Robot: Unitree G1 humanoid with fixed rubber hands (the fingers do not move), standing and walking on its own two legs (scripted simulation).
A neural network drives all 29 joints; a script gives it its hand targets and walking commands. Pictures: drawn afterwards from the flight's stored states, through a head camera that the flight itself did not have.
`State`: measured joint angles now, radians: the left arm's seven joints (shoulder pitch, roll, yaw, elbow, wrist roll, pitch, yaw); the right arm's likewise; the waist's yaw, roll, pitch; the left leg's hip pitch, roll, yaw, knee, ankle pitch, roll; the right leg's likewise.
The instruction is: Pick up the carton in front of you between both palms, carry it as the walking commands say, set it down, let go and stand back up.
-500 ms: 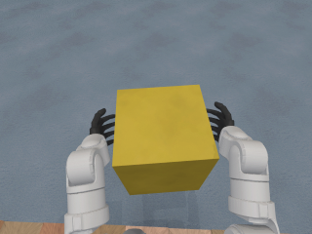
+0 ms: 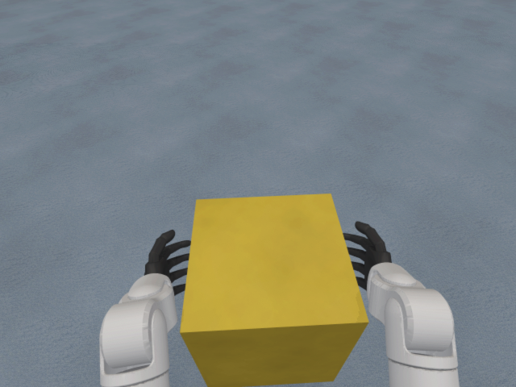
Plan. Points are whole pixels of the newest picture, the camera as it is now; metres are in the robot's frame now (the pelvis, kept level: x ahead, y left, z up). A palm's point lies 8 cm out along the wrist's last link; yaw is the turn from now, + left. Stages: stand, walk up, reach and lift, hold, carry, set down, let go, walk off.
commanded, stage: carry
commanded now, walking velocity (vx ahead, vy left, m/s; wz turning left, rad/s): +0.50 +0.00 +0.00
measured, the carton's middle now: (267, 294) +0.27 +0.00 +0.01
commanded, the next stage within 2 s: none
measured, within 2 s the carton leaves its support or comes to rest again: neither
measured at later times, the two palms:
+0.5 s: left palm (197, 127) +0.64 +0.13 +0.09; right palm (325, 116) +0.67 -0.16 +0.09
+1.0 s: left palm (202, 78) +0.91 +0.14 +0.08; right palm (305, 76) +0.90 -0.15 +0.08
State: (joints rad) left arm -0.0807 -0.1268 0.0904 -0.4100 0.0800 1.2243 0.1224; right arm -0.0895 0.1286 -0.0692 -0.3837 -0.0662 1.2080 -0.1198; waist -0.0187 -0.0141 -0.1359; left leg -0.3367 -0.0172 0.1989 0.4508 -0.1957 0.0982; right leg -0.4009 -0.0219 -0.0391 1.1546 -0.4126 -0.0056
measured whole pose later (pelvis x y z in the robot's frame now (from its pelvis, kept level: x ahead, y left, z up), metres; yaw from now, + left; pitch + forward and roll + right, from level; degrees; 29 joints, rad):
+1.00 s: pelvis +0.64 +0.00 +0.01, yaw -1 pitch +5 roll +0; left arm -0.13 -0.13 0.12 -0.36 0.08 1.15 0.10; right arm -0.14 0.13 -0.08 -0.33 -0.08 1.13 -0.12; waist -0.02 0.00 -0.06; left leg -0.32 0.03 0.20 0.39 -0.17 0.06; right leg -0.43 -0.02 -0.07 1.07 -0.40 0.00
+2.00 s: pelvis +1.16 -0.03 +0.00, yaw +0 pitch +4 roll +1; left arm -0.05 -0.13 0.05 -0.45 0.11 1.22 0.11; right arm -0.04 0.13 -0.06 -0.42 -0.08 1.19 -0.11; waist -0.01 -0.04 -0.12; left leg -0.34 0.05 0.25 0.46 -0.18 0.04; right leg -0.14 -0.08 -0.11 0.45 -0.37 0.04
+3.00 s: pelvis +1.13 -0.05 -0.01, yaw +0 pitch +1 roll +0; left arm -0.18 -0.14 0.15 0.15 0.24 0.74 0.04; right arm -0.18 0.14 -0.14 0.15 -0.23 0.73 -0.03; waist 0.00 -0.01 -0.09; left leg -0.37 0.10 0.20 0.52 -0.16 0.01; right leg -0.17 -0.05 -0.16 0.53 -0.38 0.00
